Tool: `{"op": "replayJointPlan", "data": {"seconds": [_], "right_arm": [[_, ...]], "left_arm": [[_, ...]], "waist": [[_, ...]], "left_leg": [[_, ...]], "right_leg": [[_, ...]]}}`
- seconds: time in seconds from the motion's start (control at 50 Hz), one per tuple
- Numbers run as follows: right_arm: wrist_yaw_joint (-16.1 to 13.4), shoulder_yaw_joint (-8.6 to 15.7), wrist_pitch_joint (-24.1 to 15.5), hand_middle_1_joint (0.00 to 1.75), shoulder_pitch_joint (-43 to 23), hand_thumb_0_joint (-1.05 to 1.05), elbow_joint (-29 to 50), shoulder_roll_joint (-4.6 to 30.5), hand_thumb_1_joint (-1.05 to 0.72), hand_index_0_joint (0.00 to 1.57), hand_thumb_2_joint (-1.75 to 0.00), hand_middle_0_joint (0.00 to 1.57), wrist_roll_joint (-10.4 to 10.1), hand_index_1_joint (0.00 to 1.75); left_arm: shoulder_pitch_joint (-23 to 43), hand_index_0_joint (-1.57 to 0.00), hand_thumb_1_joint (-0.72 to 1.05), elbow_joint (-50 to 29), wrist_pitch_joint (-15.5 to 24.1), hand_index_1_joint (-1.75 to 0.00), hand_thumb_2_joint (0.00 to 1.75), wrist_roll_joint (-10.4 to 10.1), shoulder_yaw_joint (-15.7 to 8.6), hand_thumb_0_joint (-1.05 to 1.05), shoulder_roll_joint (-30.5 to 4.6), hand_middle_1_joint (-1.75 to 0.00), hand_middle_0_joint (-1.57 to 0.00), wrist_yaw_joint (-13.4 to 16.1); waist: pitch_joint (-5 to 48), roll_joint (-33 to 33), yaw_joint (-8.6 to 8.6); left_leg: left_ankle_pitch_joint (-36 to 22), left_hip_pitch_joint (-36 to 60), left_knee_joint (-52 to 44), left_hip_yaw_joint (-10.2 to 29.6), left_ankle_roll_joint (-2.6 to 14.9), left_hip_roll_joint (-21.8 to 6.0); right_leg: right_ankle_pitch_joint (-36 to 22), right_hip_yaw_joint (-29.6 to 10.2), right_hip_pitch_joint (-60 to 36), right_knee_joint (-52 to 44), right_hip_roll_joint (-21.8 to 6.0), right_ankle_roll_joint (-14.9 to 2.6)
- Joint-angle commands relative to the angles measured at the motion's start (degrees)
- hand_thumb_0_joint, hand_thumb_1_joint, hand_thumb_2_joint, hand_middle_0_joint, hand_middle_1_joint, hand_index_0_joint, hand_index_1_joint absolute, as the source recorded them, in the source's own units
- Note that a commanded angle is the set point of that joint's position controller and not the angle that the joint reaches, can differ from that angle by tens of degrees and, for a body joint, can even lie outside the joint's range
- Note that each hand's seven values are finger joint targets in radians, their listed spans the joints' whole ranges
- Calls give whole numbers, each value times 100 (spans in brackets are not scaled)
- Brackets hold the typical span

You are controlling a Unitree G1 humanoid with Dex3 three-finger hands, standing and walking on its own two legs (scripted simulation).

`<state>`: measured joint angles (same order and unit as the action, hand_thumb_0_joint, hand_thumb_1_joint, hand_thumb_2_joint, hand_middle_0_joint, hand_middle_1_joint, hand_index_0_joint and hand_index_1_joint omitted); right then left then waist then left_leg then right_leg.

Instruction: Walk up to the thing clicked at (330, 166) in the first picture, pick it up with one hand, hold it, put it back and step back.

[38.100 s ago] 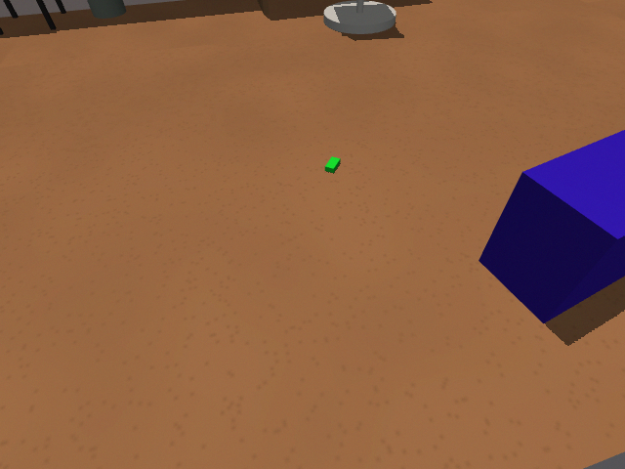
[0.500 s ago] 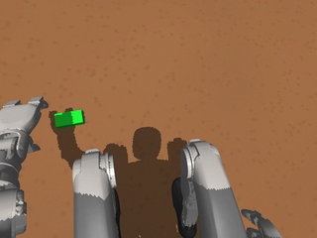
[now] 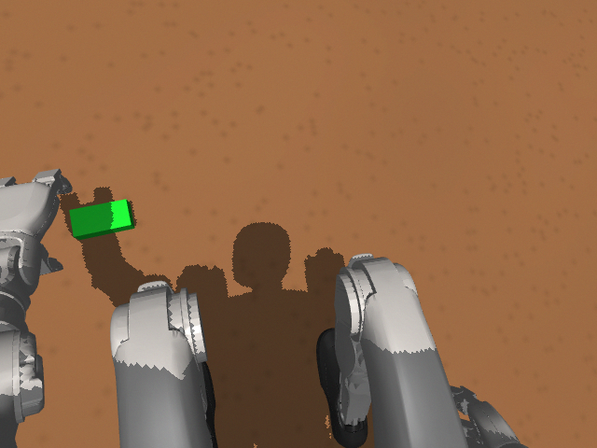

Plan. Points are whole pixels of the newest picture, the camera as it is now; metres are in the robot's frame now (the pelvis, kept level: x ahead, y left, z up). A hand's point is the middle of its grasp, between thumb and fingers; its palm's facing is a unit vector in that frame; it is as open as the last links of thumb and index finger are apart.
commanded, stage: rise first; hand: left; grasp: from above
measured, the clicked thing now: (103, 219) +0.46 +0.30 -0.31
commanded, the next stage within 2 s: approach in 1.94 s
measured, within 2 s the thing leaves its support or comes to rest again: neither
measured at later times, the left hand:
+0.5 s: hand (48, 231) +0.42 +0.33 -0.19, palm faces -0.45 -0.11 -0.89, open 12.4 cm
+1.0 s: hand (48, 227) +0.42 +0.33 -0.20, palm faces -0.44 -0.11 -0.89, open 12.1 cm
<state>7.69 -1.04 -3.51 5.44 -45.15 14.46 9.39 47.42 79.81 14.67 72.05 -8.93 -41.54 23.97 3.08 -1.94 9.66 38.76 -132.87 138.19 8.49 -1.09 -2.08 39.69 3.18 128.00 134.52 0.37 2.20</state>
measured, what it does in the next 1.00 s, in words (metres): stands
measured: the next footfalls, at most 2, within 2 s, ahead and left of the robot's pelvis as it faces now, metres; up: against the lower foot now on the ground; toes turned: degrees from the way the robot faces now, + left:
none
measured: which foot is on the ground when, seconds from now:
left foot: down 0.00-1.00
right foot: down 0.00-1.00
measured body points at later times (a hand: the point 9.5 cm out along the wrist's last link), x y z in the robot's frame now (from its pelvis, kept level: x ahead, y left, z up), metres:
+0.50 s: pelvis +0.00 +0.00 -0.01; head +0.24 +0.08 +0.37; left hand +0.43 +0.33 -0.14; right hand +0.08 -0.27 -0.12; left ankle +0.08 +0.13 -0.29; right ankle +0.10 -0.13 -0.29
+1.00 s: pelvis +0.00 +0.00 -0.02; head +0.24 +0.08 +0.36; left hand +0.44 +0.33 -0.15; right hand +0.07 -0.27 -0.12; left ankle +0.08 +0.13 -0.29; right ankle +0.10 -0.13 -0.29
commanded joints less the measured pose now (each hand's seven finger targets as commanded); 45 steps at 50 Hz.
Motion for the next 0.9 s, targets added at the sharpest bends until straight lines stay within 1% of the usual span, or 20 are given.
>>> {"op": "replayJointPlan", "data": {"seconds": [0.0, 0.1, 0.14, 0.16, 0.2, 0.34, 0.36, 0.38, 0.4, 0.42, 0.46, 0.5, 0.52, 0.54, 0.58, 0.68, 0.72, 0.8, 0.86, 0.88], "right_arm": [[-77, 434, -22, 30, 1080, 0, 136, 1423, -90, 20, -90, 20, -4, 30], [-47, 409, 2, 30, 1166, 0, 102, 1422, -90, 20, -90, 20, -5, 30], [-49, 384, 11, 30, 1149, 0, 116, 1457, -90, 20, -90, 20, 21, 30], [-52, 386, 10, 30, 1122, 0, 109, 1427, -90, 20, -90, 20, -5, 30], [-42, 376, 15, 30, 1152, 0, 110, 1468, -90, 20, -90, 20, 36, 30], [-22, 325, 5, 30, 1131, 0, 102, 1482, -90, 20, -90, 20, 48, 30], [-14, 337, 6, 30, 1112, 0, 106, 1503, -90, 20, -90, 20, 39, 30], [-5, 332, 3, 30, 1156, 0, 143, 1540, -90, 20, -90, 20, 52, 30], [-20, 310, 0, 30, 1119, 0, 119, 1513, -90, 20, -90, 20, 43, 30], [-20, 318, -6, 30, 1111, 0, 107, 1540, -90, 20, -90, 20, 51, 30], [-6, 285, -20, 30, 1120, 0, 100, 1539, -90, 20, -90, 20, 69, 30], [5, 267, -33, 30, 1127, 0, 106, 1536, -90, 20, -90, 20, 71, 30], [-6, 252, -30, 30, 1073, 0, 100, 1535, -90, 20, -90, 20, 75, 30], [-7, 244, -35, 30, 1111, 0, 118, 1567, -90, 20, -90, 20, 87, 30], [0, 229, -45, 30, 1059, 0, 101, 1548, -90, 20, -90, 20, 105, 30], [19, 175, -65, 30, 1126, 0, 81, 1561, -90, 20, -90, 20, 157, 30], [25, 153, -57, 30, 1132, 0, 75, 1568, -90, 20, -90, 20, 167, 30], [45, 143, -83, 30, 1095, 0, 99, 1605, -90, 20, -90, 20, 196, 30], [49, 179, -78, 30, 1071, 0, 109, 1613, -90, 20, -90, 20, 182, 30], [61, 188, -92, 30, 1103, 0, 122, 1626, -90, 20, -90, 20, 175, 30]], "left_arm": [[1441, -37, -21, -777, 28, -72, 72, -95, -201, 0, -1581, -74, -35, 230], [1360, -36, -22, -773, 37, -73, 73, -80, -237, 0, -1622, -75, -35, 250], [1431, -36, -22, -803, 46, -73, 73, -103, -289, 0, -1680, -74, -35, 275], [1407, -37, -21, -795, 55, -73, 71, -103, -250, 0, -1677, -75, -35, 287], [1371, -37, -21, -710, 40, -73, 72, -86, -329, 0, -1720, -74, -35, 311], [1440, -33, -26, -610, 17, -76, 76, -55, -202, 0, -1620, -77, -32, 341], [1545, -33, -26, -576, 25, -76, 76, -37, -164, 0, -1643, -77, -32, 342], [1597, -33, -26, -628, 33, -76, 77, -46, -248, 0, -1716, -76, -32, 350], [1574, -33, -26, -687, 34, -76, 76, -69, -216, 0, -1683, -77, -32, 360], [1566, -33, -30, -593, 28, -76, 83, -38, -265, 0, -1734, -72, -36, 382], [1621, -35, -25, -458, 21, -74, 77, -10, -178, 0, -1669, -73, -36, 376], [1628, -36, -24, -380, 37, -73, 76, -31, -181, 0, -1710, -73, -36, 391], [1594, -36, -25, -388, 34, -73, 76, -30, -228, 0, -1771, -72, -37, 406], [1704, -36, -25, -467, 49, -73, 76, -17, -294, 0, -1868, -71, -37, 425], [1674, -36, -24, -365, 63, -73, 75, 2, -193, 0, -1783, -72, -37, 416], [1654, -38, -22, -199, 73, -70, 74, 47, -244, 0, -1880, -69, -40, 430], [1642, -39, -21, -272, 88, -70, 73, 35, -372, 0, -2063, -68, -40, 461], [1732, -39, -21, -214, 64, -69, 74, -4, -302, 0, -2031, -66, -41, 440], [1598, -40, -20, -454, 47, -68, 72, -7, -350, 0, -2037, -66, -42, 414], [1668, -41, -19, -462, 40, -67, 71, -23, -329, 0, -2031, -66, -42, 391]], "waist": [[3728, 1514, -63], [3827, 1496, -36], [3811, 1461, -18], [3794, 1517, -70], [3767, 1474, -24], [3673, 1614, 17], [3608, 1656, 79], [3558, 1669, 112], [3676, 1693, 30], [3668, 1738, 59], [3586, 1681, 144], [3446, 1622, 150], [3505, 1614, 78], [3570, 1680, 144], [3518, 1714, 145], [3500, 1683, 219], [3665, 1677, 132], [3432, 1720, 227], [3693, 1954, 106], [3630, 1952, 202]], "left_leg": [[-766, 3010, -1393, -643, 253, 136], [-1136, 3011, -1267, -643, 254, 136], [-1097, 2949, -1213, -653, 269, 134], [-1079, 2927, -1209, -664, 260, 122], [-1047, 2895, -1192, -659, 267, 128], [-1004, 3011, -1259, -585, 232, 126], [-902, 2917, -1248, -591, 238, 128], [-871, 2895, -1280, -574, 239, 125], [-926, 2971, -1263, -581, 228, 125], [-931, 3014, -1256, -564, 220, 124], [-957, 2962, -1215, -552, 225, 121], [-853, 2792, -1207, -572, 241, 135], [-854, 2801, -1202, -581, 243, 135], [-878, 2866, -1160, -578, 244, 129], [-849, 2846, -1175, -561, 231, 125], [-990, 2776, -1047, -582, 245, 137], [-1060, 2782, -1027, -577, 246, 135], [-841, 2714, -1026, -559, 248, 125], [-918, 3006, -1131, -541, 206, 121], [-915, 2988, -1118, -530, 209, 119]], "right_leg": [[-967, 552, -1587, -1386, 178, -411], [-1349, 547, -1761, -1291, 193, -395], [-1336, 526, -1777, -1332, 192, -378], [-1318, 513, -1770, -1329, 203, -386], [-1298, 526, -1781, -1328, 205, -376], [-1226, 610, -1574, -1220, 219, -414], [-1160, 605, -1524, -1226, 217, -417], [-1124, 626, -1529, -1236, 208, -404], [-1166, 621, -1552, -1234, 213, -409], [-1149, 644, -1496, -1169, 199, -405], [-1201, 648, -1460, -1163, 215, -403], [-1126, 629, -1490, -1207, 213, -405], [-1120, 614, -1510, -1241, 223, -404], [-1140, 632, -1544, -1205, 208, -383], [-1114, 650, -1482, -1170, 225, -395], [-1281, 633, -1624, -1156, 226, -364], [-1357, 619, -1738, -1149, 238, -369], [-1156, 650, -1546, -1150, 234, -376], [-1183, 684, -1530, -1093, 237, -392], [-1199, 699, -1493, -1075, 228, -388]]}}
